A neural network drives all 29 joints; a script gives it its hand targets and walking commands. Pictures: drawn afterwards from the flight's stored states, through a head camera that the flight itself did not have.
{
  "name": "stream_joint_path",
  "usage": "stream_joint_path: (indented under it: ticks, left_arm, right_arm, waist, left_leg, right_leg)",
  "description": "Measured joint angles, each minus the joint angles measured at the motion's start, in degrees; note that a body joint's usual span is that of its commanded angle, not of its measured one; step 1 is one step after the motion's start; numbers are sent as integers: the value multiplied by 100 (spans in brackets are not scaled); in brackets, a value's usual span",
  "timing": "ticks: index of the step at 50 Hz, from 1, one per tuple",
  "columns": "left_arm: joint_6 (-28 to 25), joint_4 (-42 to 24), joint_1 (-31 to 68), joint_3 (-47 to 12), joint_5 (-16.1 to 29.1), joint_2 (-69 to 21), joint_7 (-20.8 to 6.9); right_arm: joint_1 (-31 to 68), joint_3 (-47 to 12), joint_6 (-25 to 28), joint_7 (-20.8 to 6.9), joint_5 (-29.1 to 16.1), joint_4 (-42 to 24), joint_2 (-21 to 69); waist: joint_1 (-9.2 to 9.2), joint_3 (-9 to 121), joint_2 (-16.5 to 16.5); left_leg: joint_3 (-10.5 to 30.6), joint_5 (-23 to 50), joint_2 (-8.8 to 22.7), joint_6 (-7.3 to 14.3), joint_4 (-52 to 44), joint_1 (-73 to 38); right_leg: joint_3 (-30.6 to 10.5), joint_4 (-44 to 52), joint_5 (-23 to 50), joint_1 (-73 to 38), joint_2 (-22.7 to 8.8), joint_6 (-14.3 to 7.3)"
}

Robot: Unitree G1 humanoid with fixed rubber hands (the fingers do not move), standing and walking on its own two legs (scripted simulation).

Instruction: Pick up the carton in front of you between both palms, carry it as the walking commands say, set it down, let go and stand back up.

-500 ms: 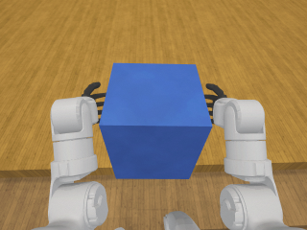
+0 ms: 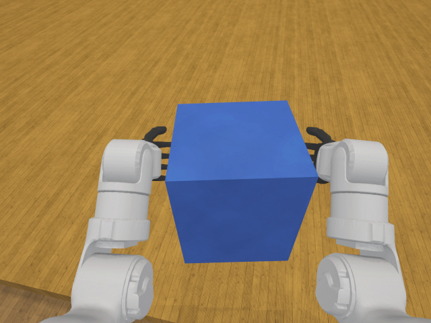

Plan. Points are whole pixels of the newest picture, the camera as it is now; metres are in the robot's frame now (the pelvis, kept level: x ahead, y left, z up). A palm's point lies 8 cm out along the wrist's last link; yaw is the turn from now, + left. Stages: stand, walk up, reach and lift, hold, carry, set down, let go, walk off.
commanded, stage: carry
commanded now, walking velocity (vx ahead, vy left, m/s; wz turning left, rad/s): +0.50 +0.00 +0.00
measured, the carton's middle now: (234, 184) +0.39 +0.03 +0.06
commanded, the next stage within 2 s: none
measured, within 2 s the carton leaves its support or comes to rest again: neither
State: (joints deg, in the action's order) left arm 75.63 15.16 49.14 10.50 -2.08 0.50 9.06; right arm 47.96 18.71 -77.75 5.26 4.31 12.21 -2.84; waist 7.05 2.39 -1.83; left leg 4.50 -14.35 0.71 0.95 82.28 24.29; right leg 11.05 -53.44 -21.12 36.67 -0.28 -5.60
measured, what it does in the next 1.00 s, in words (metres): climbs: left foot 0.11 m higher, then right foot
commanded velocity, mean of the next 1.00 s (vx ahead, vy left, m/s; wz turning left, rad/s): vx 0.50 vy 0.00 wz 0.00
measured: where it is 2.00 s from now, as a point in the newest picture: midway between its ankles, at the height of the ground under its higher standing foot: (237, 156)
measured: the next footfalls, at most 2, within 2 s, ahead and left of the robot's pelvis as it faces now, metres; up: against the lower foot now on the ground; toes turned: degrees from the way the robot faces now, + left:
left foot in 0.42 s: +0.49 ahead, +0.13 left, +0.11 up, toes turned +5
right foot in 1.00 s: +0.72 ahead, -0.07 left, +0.11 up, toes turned -6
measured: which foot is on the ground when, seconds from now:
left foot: up 0.00-0.40, down 0.42-1.00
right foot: down 0.00-0.42, up 0.44-0.98, down 1.00-1.00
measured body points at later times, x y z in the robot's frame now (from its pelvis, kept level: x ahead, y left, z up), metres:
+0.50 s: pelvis +0.30 +0.06 +0.09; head +0.31 +0.05 +0.54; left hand +0.70 +0.17 +0.24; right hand +0.66 -0.13 +0.24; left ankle +0.45 +0.13 -0.57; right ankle +0.12 -0.07 -0.54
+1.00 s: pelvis +0.57 +0.02 +0.15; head +0.55 +0.02 +0.60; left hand +0.95 +0.17 +0.34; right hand +0.94 -0.13 +0.34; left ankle +0.46 +0.13 -0.57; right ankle +0.68 -0.06 -0.57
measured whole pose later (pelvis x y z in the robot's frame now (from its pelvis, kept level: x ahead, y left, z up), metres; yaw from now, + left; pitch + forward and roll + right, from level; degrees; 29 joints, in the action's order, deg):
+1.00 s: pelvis +0.57 +0.02 +0.15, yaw +0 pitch +4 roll +0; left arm 77.7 16.4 51.5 15.6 -4.5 3.1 6.1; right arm 50.3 14.1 -77.8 7.6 4.5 14.9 -1.0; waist -1.6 9.1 0.3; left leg -5.6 -27.0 0.9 1.0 34.5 10.2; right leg 7.2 -30.2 -5.6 29.5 -1.1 -3.8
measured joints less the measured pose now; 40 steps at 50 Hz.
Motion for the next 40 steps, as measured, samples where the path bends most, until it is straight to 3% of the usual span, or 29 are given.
stream_joint_path:
  ticks: [2, 4, 8, 13, 15, 19, 21, 22, 23, 24, 25, 28, 30, 33, 40]
  left_arm:
    - [22, -371, -162, 22, 86, -29, 61]
    - [42, -730, -202, 119, 130, -43, 98]
    - [18, -1295, -67, 400, 118, -95, 87]
    - [63, -1277, 83, 500, -38, -88, -40]
    - [145, -1129, 91, 515, -53, -13, -96]
    - [291, -664, 185, 564, -109, 104, -175]
    - [304, -438, 154, 625, -179, 129, -228]
    - [279, -326, 137, 655, -217, 156, -268]
    - [231, -229, 116, 699, -259, 178, -318]
    - [187, -148, 105, 730, -301, 205, -366]
    - [164, -103, 75, 760, -340, 202, -390]
    - [216, -302, -117, 771, -437, 87, -392]
    - [256, -590, -201, 753, -445, 29, -366]
    - [247, -969, -201, 742, -423, -1, -331]
    - [222, -1194, -34, 651, -313, 88, -299]
  right_arm:
    - [-58, 27, -40, 22, 30, -306, 83]
    - [-60, 9, -69, 64, 58, -664, 177]
    - [82, -54, -53, 96, 87, -1225, 250]
    - [237, -137, -98, 102, 117, -1180, 201]
    - [305, -224, -152, 116, 143, -955, 186]
    - [458, -380, -221, 187, 118, -349, 119]
    - [501, -465, -162, 209, 76, 32, 102]
    - [482, -509, -93, 226, 58, 183, 122]
    - [469, -573, -22, 248, 40, 306, 139]
    - [428, -618, 51, 276, 12, 386, 166]
    - [334, -667, 101, 300, -36, 400, 184]
    - [16, -755, 108, 357, -204, 175, 189]
    - [-39, -742, 103, 389, -283, -30, 181]
    - [4, -652, 156, 408, -297, -326, 212]
    - [206, -402, 150, 378, -142, -622, 312]
  waist:
    - [37, -212, -27]
    - [-8, -393, -1]
    - [-112, -507, 49]
    - [-147, -178, -15]
    - [-227, -36, 3]
    - [-482, 264, 143]
    - [-729, 311, 120]
    - [-925, 235, 183]
    - [-1066, 149, 174]
    - [-1191, 31, 200]
    - [-1283, -76, 259]
    - [-1370, -297, 351]
    - [-1334, -430, 289]
    - [-1238, -518, 211]
    - [-1025, -90, 288]
  left_leg:
    - [-38, -15, -240, 181, 1154, 756]
    - [-203, -107, -274, 305, 1439, 1421]
    - [-561, -558, -61, 350, 855, 2458]
    - [-767, -1285, 274, 448, 1780, 3818]
    - [-916, -1129, 412, 426, 1227, 4069]
    - [-1414, -368, 394, 590, -1322, 3449]
    - [-1550, 73, 115, 620, -2567, 2581]
    - [-1584, 541, -15, 613, -2767, 2309]
    - [-1559, 293, -65, 790, -2774, 2126]
    - [-1541, 49, -85, 867, -2749, 1998]
    - [-1539, -33, -113, 814, -2808, 1841]
    - [-1516, 44, -190, 598, -3352, 1271]
    - [-1479, 93, -191, 564, -3759, 916]
    - [-1411, 111, -161, 565, -4293, 461]
    - [-1232, -141, -181, 424, -5009, -320]
  right_leg:
    - [-43, 544, 146, -419, 15, 73]
    - [-70, 1082, 266, -840, -1, 88]
    - [-153, 1859, 327, -1546, -71, 125]
    - [-355, 2499, 104, -2430, -127, 294]
    - [-439, 2927, 80, -2907, -221, 411]
    - [-408, 3801, 188, -3778, -498, 536]
    - [-282, 3300, 238, -3850, -645, 558]
    - [-305, 2498, 304, -3650, -793, 518]
    - [-612, 1174, 324, -3146, -734, 533]
    - [-997, -255, 356, -2570, -533, 502]
    - [-1294, -1511, 403, -2033, -308, 438]
    - [-1459, -3622, 699, -795, 53, 230]
    - [-1333, -3879, 440, -180, 96, 136]
    - [-1119, -3211, -36, 463, 21, 128]
    - [-922, -1076, 723, 1020, -397, 337]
